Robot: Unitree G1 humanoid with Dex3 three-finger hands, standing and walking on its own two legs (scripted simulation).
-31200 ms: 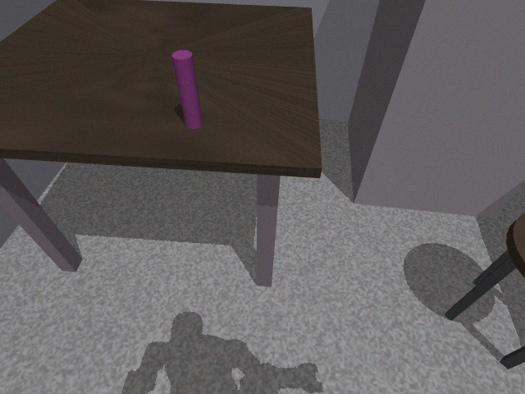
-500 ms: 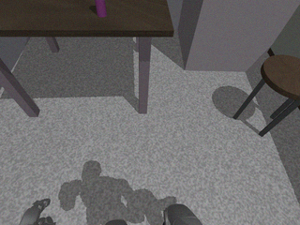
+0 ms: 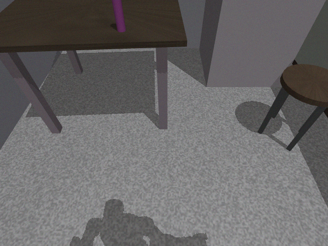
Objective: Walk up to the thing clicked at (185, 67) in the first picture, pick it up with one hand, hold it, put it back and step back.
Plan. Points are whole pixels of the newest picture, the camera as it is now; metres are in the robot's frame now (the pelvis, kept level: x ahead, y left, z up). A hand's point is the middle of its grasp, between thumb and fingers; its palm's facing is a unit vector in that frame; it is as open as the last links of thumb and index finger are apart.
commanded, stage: step back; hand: left
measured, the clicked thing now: (118, 11) +1.09 +0.23 +0.08
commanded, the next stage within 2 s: stand in 0.86 s
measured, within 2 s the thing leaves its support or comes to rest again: neither
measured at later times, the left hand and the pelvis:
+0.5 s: hand out of the picture +0.10 +0.27 -0.15, palm faces +0.04 -0.93 -0.35, open 7.4 cm; pelvis +0.03 +0.01 +0.00, yaw +2 degrees
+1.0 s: hand out of the picture +0.13 +0.26 -0.13, palm faces +0.00 -0.94 -0.35, open 7.4 cm; pelvis +0.04 +0.01 +0.02, yaw +0 degrees
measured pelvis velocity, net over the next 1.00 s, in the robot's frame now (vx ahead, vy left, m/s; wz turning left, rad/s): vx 0.04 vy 0.01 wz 0.00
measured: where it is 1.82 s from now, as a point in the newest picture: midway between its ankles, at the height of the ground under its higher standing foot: outside the picture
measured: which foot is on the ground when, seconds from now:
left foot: up 0.00-0.00, down 0.02-1.00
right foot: down 0.00-1.00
